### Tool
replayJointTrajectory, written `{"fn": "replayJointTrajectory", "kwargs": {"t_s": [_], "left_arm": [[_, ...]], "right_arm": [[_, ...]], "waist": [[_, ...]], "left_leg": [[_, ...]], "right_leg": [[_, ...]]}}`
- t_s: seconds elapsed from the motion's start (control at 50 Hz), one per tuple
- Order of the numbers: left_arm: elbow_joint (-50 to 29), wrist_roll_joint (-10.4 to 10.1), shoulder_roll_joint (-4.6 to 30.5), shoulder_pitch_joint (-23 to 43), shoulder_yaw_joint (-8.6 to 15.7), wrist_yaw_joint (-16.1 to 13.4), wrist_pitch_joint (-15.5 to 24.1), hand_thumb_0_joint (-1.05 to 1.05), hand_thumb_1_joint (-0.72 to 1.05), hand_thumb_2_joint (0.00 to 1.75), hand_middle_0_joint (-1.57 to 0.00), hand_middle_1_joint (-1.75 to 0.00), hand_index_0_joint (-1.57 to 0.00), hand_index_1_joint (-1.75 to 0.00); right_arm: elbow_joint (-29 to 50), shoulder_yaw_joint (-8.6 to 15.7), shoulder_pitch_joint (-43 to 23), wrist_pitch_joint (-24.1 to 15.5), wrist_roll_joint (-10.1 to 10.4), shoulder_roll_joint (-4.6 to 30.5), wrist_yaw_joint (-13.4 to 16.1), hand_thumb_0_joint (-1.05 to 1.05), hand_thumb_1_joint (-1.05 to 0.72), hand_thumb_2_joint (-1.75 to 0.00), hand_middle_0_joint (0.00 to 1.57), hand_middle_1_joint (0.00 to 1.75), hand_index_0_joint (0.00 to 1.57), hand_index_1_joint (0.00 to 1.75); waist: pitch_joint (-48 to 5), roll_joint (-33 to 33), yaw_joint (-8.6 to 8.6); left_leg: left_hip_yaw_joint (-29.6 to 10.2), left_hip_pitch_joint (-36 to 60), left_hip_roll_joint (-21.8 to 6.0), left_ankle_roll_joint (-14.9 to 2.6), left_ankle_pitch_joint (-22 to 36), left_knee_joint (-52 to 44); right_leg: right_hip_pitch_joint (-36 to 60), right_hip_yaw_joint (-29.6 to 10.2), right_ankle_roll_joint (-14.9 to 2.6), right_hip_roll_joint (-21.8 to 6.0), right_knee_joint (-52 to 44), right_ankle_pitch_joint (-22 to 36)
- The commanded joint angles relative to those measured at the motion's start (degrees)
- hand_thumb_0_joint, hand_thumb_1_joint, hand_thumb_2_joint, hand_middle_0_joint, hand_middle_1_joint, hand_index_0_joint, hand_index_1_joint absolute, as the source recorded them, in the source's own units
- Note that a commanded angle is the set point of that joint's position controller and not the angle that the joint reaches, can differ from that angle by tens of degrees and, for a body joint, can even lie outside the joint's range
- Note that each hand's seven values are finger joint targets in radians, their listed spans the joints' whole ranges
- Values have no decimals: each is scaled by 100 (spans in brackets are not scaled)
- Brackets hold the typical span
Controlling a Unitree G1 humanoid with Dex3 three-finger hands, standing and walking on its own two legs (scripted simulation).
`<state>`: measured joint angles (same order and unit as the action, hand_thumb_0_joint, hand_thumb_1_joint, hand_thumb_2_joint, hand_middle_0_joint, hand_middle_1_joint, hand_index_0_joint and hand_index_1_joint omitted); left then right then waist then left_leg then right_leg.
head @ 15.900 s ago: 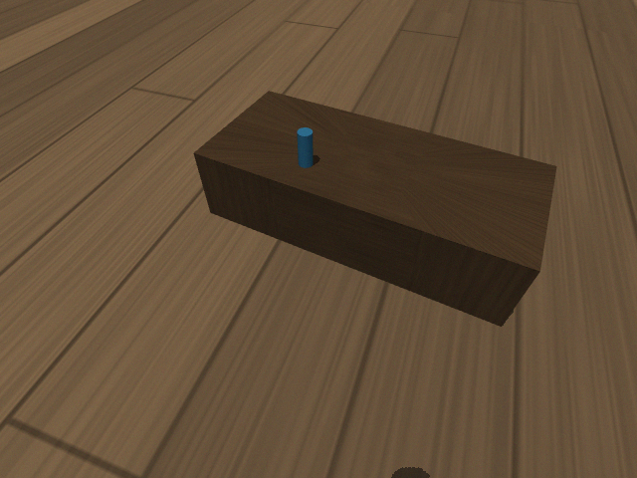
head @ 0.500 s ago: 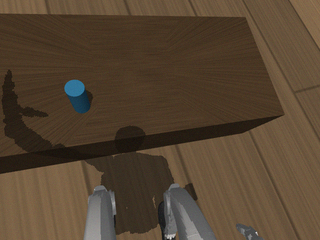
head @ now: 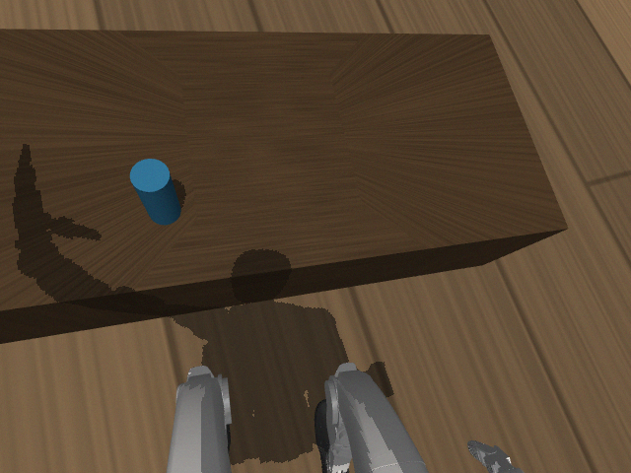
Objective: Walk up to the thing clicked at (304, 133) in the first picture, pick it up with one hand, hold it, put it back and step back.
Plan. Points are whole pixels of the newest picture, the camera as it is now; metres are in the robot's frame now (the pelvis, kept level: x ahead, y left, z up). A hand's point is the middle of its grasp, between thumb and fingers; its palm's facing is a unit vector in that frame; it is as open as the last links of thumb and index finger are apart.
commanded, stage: approach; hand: left
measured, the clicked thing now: (158, 194) +0.54 +0.20 -0.23
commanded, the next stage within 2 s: close in in 0.32 s
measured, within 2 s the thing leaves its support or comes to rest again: neither
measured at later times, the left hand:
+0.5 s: hand (97, 199) +0.50 +0.27 -0.17, palm faces +0.15 -0.99 +0.04, open 17.7 cm
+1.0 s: hand (145, 197) +0.52 +0.21 -0.20, palm faces +0.17 -0.99 +0.00, open 17.7 cm
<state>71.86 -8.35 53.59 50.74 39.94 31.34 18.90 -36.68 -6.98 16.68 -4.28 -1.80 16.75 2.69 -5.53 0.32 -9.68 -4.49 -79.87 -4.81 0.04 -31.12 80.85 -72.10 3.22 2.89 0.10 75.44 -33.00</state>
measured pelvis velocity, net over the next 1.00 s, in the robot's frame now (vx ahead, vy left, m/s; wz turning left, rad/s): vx -0.05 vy -0.02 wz -0.08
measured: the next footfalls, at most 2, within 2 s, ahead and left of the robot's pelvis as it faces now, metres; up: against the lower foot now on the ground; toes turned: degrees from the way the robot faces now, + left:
none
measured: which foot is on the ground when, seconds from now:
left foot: down 0.00-1.00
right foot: down 0.00-1.00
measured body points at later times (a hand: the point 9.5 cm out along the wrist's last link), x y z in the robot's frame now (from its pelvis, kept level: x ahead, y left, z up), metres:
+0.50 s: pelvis -0.04 -0.01 -0.17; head +0.20 +0.05 +0.21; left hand +0.49 +0.32 -0.17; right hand +0.02 -0.27 -0.28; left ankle +0.04 +0.11 -0.59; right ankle +0.02 -0.16 -0.59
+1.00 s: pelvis -0.05 -0.02 -0.21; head +0.18 +0.02 +0.17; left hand +0.51 +0.26 -0.20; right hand -0.03 -0.30 -0.32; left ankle +0.04 +0.11 -0.59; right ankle +0.02 -0.16 -0.59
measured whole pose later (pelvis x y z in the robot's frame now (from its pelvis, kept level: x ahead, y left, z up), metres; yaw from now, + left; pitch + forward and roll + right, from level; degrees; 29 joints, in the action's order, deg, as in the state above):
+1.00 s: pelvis -0.05 -0.02 -0.21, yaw -4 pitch +35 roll -7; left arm 66.7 -0.7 39.1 59.7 31.9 10.4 24.8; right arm -36.6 -5.7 12.9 4.8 -5.3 15.9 -3.1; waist -5.9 -0.5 -13.1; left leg -8.4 -121.5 -5.0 2.0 -36.9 122.2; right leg -114.8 2.7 2.4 2.1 120.2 -41.3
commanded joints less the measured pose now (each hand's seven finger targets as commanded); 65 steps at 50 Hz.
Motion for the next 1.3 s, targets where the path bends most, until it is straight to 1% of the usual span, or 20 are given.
{"fn": "replayJointTrajectory", "kwargs": {"t_s": [0.0,0.08,0.16,0.18,0.26,0.3,0.32,0.42,0.52,0.54,0.56,0.66,0.74,0.78,0.8,0.84,1.0,1.22,1.24,1.28], "left_arm": [[-730,-69,1283,1635,-131,-59,608,0,-61,1,-3,-6,-5,-5],[-608,-82,1146,1859,-271,-65,1011,0,-61,3,-2,-8,-4,-6],[-847,-15,1359,2125,-87,-120,1325,0,-61,7,-1,-9,-3,-7],[-907,16,1449,2154,8,-157,1370,0,-59,9,-1,-9,-2,-8],[-1222,233,1424,2439,89,-399,1471,0,-59,11,0,-9,-1,-9],[-1439,259,1279,2743,-5,-533,1507,0,-59,12,0,-9,-1,-9],[-1304,329,1224,2773,17,-608,1497,0,-59,12,0,-10,-1,-10],[-1146,552,845,2947,-192,-1006,1495,0,-56,7,0,-8,-2,-6],[-1367,674,756,3348,-229,-1504,1441,0,-60,6,-2,-8,-4,-7],[-1397,695,840,3293,-157,-1640,1401,0,-60,7,-2,-9,-4,-7],[-1425,744,742,3365,-260,-1744,1356,0,-61,6,-2,-9,-4,-7],[-1679,887,716,3331,-380,-2074,1167,0,-61,3,-3,-8,-5,-7],[-1581,821,509,3114,-498,-2063,1045,0,-61,1,-3,-9,-6,-6],[-1649,805,548,3002,-506,-2053,1028,0,-61,0,-4,-8,-6,-6],[-1517,786,360,2954,-580,-2029,1002,0,-61,1,-3,-8,-6,-6],[-1620,742,309,2913,-565,-2044,981,0,-61,0,-3,-8,-6,-5],[-1816,749,-251,2992,-905,-2211,982,0,-61,0,-4,-6,-7,-4],[-1949,773,-281,3062,-953,-2335,1120,0,-61,0,-7,-3,-7,-2],[-1906,753,-334,3010,-947,-2338,1128,0,-61,0,-14,-9,-15,-7],[-1966,777,-215,2998,-890,-2348,1148,0,-61,3,-20,-14,-21,-13]], "right_arm": [[139,449,868,-111,-57,1197,43,0,-86,-88,20,30,20,30],[157,408,824,-145,-143,1216,-52,0,-86,-88,20,30,20,30],[139,386,876,-92,-274,1232,-176,0,-88,-89,20,30,20,30],[148,383,836,-54,-308,1242,-219,0,-88,-89,20,30,20,30],[165,429,740,127,-419,1259,-346,0,-89,-90,20,30,20,30],[185,443,680,213,-452,1238,-402,0,-89,-90,20,30,20,30],[135,471,719,260,-467,1255,-406,0,-90,-90,20,30,20,30],[105,458,691,418,-549,1224,-498,0,-90,-90,20,30,20,30],[200,451,681,600,-561,1197,-582,0,-91,-90,20,30,20,30],[224,441,675,642,-554,1174,-592,0,-91,-90,20,30,20,30],[238,468,653,678,-544,1161,-586,0,-91,-90,20,30,20,30],[209,507,686,815,-513,1123,-555,0,-92,-90,20,30,20,30],[181,506,721,862,-439,1117,-507,0,-92,-90,20,30,20,30],[175,502,664,875,-410,1143,-490,0,-92,-90,20,30,20,30],[166,513,650,877,-400,1149,-480,0,-92,-90,20,30,20,30],[177,504,671,888,-381,1137,-479,0,-92,-90,20,30,20,30],[128,625,661,875,-385,1133,-501,0,-93,-90,20,30,20,30],[55,636,631,890,-437,1143,-527,0,-94,-91,20,30,20,30],[40,619,647,895,-447,1135,-526,0,-94,-90,20,30,20,30],[32,607,606,903,-457,1138,-536,0,-94,-90,20,30,20,30]], "waist": [[-2397,-1309,-81],[-2810,-1367,-138],[-3710,-1809,-71],[-3870,-1990,17],[-4444,-2340,67],[-4535,-2471,41],[-4462,-2444,-70],[-4229,-2227,-232],[-4321,-2025,-270],[-4392,-1952,-172],[-4321,-1868,-221],[-4428,-1584,-243],[-4173,-1250,-338],[-3894,-1441,-271],[-3795,-1371,-332],[-3761,-1387,-283],[-3762,-1644,-283],[-4154,-1495,-304],[-4107,-1506,-341],[-4063,-1518,-254]], "left_leg": [[-265,2641,78,-79,1457,-487],[-335,2252,75,-68,1547,120],[-276,2191,87,-62,2286,848],[-309,2141,81,-26,2280,913],[-360,2152,40,14,2463,1314],[-330,1943,32,8,2262,1526],[-350,1769,26,9,2071,1621],[-288,817,36,-27,1486,2162],[-269,98,47,-26,707,2461],[-186,-64,61,-42,659,2536],[-140,-225,64,-52,370,2543],[64,-886,96,-116,147,2812],[44,-1275,83,-168,49,2908],[-11,-1270,75,-134,-132,2789],[-55,-1229,53,-137,-110,2826],[-59,-1287,57,-130,48,2834],[-89,-938,31,-96,257,2866],[-27,-922,43,-149,726,3165],[-26,-998,43,-148,848,3215],[-36,-998,37,-139,825,3212]], "right_leg": [[-530,26,-460,151,-328,1092],[-1147,48,-484,152,293,1072],[-1446,50,-500,134,998,1404],[-1530,54,-519,124,1206,1330],[-1930,78,-531,109,1793,1352],[-2117,54,-536,119,2006,1257],[-2291,74,-537,125,2123,1159],[-2633,126,-513,130,2604,960],[-2764,200,-478,152,2911,518],[-2619,176,-462,165,2882,528],[-2638,170,-448,171,2828,340],[-2200,130,-387,222,2778,335],[-2138,162,-367,261,2784,334],[-2387,224,-419,269,2887,140],[-2521,255,-419,275,2916,173],[-2480,261,-432,279,2974,327],[-2795,266,-462,277,3072,465],[-2473,270,-409,293,3187,880],[-2428,281,-402,286,3234,1017],[-2533,291,-417,297,3300,937]]}}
